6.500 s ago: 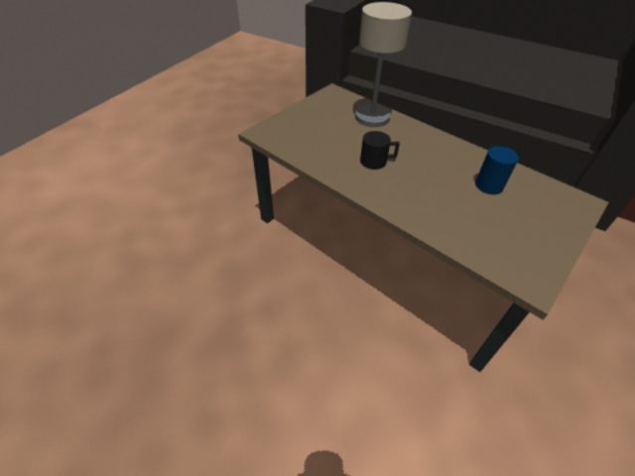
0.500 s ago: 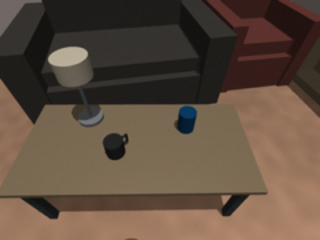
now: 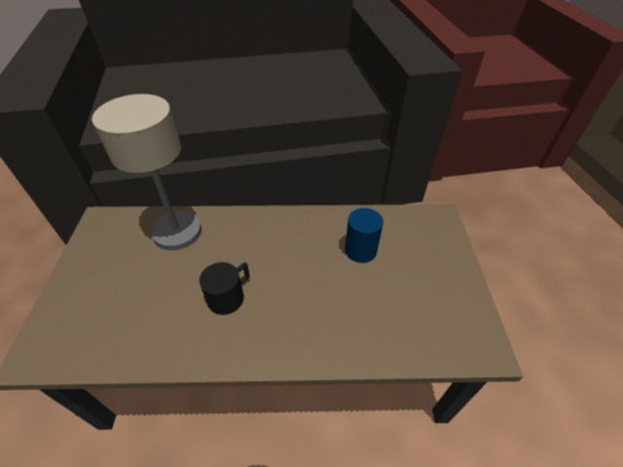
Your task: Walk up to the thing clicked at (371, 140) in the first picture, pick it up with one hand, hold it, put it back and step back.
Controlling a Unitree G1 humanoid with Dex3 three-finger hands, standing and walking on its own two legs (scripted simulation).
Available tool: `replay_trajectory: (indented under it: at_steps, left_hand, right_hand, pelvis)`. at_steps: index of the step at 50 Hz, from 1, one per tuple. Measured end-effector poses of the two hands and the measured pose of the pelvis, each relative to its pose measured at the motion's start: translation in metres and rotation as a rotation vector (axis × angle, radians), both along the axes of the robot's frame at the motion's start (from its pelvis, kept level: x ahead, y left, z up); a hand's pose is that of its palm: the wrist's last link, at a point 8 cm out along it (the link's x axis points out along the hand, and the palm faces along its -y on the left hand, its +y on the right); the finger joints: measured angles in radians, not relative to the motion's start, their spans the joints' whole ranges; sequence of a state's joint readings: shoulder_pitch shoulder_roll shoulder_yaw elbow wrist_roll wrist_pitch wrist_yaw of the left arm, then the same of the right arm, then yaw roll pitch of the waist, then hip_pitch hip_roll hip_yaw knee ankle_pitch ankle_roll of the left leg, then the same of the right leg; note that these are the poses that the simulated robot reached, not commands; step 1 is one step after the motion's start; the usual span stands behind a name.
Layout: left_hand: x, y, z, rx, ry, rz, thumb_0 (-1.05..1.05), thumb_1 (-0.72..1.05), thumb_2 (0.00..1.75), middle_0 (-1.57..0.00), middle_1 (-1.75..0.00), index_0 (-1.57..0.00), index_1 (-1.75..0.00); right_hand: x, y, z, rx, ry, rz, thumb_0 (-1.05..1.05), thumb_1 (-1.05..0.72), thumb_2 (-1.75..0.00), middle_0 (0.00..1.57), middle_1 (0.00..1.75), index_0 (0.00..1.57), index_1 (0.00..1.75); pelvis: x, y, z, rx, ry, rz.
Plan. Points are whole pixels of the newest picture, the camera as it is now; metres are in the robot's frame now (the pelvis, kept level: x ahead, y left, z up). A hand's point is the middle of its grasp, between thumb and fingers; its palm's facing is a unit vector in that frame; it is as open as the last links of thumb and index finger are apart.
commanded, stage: stand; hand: left
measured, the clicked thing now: (228, 284) +0.58 +0.20 -0.29
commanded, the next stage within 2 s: go down in 0.10 s
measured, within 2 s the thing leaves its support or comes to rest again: neither
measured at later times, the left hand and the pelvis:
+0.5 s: hand out of the picture +0.16 +0.25 -0.15, palm faces +0.04 -0.94 -0.33, open 12.5 cm; pelvis -0.01 +0.01 -0.02, yaw +0 degrees
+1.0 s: hand out of the picture +0.17 +0.26 -0.14, palm faces +0.06 -0.95 -0.32, open 17.5 cm; pelvis +0.01 +0.02 -0.04, yaw +0 degrees
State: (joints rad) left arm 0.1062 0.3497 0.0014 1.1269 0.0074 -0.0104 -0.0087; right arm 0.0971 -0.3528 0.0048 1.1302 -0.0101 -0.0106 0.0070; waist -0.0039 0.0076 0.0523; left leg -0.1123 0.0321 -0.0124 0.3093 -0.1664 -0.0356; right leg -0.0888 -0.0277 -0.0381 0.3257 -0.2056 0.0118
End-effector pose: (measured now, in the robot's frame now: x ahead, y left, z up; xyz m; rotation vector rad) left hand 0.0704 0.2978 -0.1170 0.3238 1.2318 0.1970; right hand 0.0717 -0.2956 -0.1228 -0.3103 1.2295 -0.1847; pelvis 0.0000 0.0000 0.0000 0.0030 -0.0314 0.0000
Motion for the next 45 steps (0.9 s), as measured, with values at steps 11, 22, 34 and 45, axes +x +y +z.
replay_trajectory:
  at_steps: [11,22,34,45]
  left_hand:
    - [-0.002,-0.001,-0.002,-0.003,0.010,0.001,0.01,0.91,0.89,-0.20,-0.30,-0.20,-0.30]
    - [0.072,-0.009,0.001,-0.016,-0.165,0.010,0.01,0.49,0.50,-0.07,-0.10,-0.07,-0.11]
    - [0.072,0.005,0.002,-0.018,-0.113,0.025,0.00,-0.19,0.16,-0.06,-0.05,-0.06,-0.07]
    - [0.086,0.008,0.007,-0.020,-0.168,0.022,0.00,-0.52,0.07,-0.08,-0.06,-0.07,-0.07]
  right_hand:
    - [-0.001,-0.001,0.000,-0.002,0.008,0.000,0.01,-0.90,-0.89,0.20,0.29,0.20,0.30]
    - [0.071,0.015,0.008,0.025,-0.367,-0.065,0.01,-0.48,-0.50,0.08,0.11,0.08,0.12]
    - [0.058,0.025,0.007,0.026,-0.358,-0.071,0.00,0.18,-0.15,0.05,0.05,0.06,0.06]
    - [0.080,0.036,0.012,-0.001,-0.452,-0.055,0.00,0.43,-0.07,0.05,0.05,0.05,0.05]
  pelvis:
    - [0.001,-0.001,0.000,-0.002,0.000,-0.001]
    - [-0.017,0.006,-0.017,-0.008,0.113,-0.004]
    - [-0.002,0.013,-0.025,-0.007,0.156,-0.008]
    - [0.009,0.019,-0.033,-0.014,0.175,-0.007]
